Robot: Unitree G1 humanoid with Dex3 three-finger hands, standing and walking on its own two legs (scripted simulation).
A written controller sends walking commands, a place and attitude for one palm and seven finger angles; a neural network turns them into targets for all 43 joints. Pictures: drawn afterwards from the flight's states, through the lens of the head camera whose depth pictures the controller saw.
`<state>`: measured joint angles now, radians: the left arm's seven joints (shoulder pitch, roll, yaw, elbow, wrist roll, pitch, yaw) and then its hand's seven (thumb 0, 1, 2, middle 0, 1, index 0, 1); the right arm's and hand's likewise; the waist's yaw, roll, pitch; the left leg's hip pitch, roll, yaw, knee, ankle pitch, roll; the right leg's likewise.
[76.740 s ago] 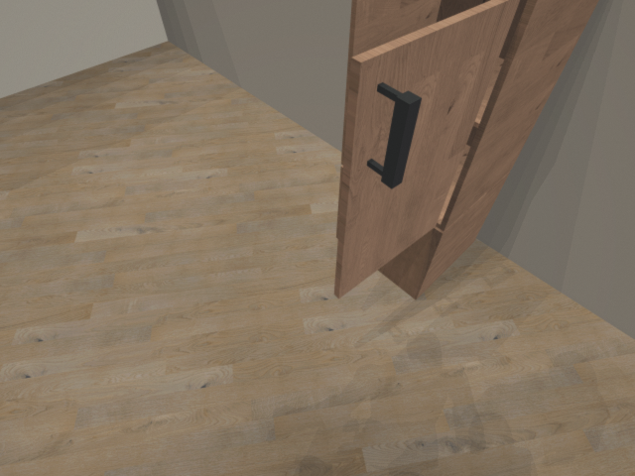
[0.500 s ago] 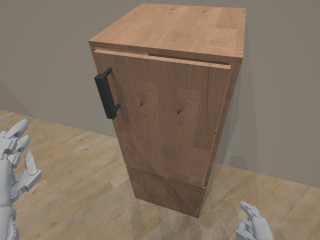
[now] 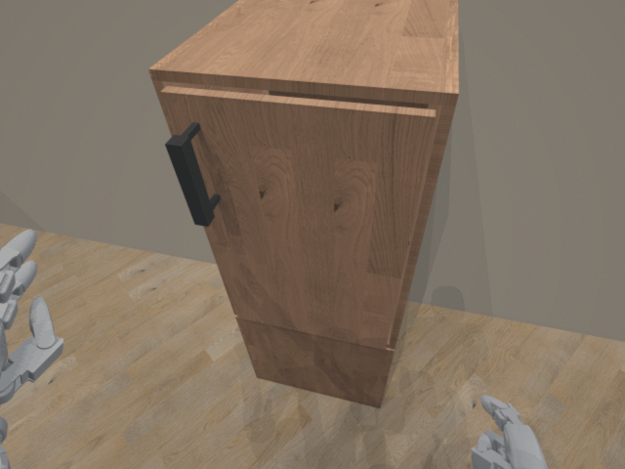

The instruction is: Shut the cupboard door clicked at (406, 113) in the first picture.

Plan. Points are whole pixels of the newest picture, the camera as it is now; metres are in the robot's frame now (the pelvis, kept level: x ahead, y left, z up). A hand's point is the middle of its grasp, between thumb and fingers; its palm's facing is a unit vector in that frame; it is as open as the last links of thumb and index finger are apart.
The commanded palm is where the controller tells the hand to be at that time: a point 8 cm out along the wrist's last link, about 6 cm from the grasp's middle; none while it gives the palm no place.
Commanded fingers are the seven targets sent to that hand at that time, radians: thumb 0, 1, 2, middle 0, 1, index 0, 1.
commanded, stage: step back with the hand held close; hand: left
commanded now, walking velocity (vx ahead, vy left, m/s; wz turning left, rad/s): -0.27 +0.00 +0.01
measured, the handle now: (199, 175) +0.49 +0.22 +0.13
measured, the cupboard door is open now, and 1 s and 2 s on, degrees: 0 0 0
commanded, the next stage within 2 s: stop stepping back and stand still in 1.06 s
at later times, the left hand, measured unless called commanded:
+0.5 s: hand out of the picture +0.12 +0.29 +0.16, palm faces +0.47 -0.76 -0.45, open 7.4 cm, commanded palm +0.05 +0.32 +0.18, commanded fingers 0.00 0.90 0.90 -0.20 -0.30 -0.20 -0.30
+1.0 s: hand out of the picture +0.06 +0.32 +0.17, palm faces +0.48 -0.79 -0.38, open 7.4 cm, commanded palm +0.01 +0.34 +0.18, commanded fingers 0.00 0.90 0.90 -0.20 -0.30 -0.20 -0.30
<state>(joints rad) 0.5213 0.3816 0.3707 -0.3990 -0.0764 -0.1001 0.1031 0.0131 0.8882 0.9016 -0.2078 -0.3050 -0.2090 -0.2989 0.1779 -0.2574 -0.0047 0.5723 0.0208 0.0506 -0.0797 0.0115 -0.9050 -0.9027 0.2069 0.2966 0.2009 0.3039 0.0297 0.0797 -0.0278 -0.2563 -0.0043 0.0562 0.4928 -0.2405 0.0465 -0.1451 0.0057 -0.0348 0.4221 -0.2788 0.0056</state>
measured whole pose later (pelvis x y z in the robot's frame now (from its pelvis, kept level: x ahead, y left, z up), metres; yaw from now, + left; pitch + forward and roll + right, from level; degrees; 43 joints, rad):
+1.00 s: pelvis -0.12 +0.04 +0.00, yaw +1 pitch +3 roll -6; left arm 0.53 0.43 0.46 -0.54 -0.07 -0.25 0.14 0.01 0.89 0.90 -0.21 -0.31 -0.21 -0.30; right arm 0.20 -0.18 0.01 0.62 -0.02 -0.09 -0.05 0.01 -0.90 -0.90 0.21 0.30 0.20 0.30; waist 0.02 0.01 -0.07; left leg -0.49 0.03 0.05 0.42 0.00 0.10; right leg -0.21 0.10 -0.01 0.68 -0.50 -0.01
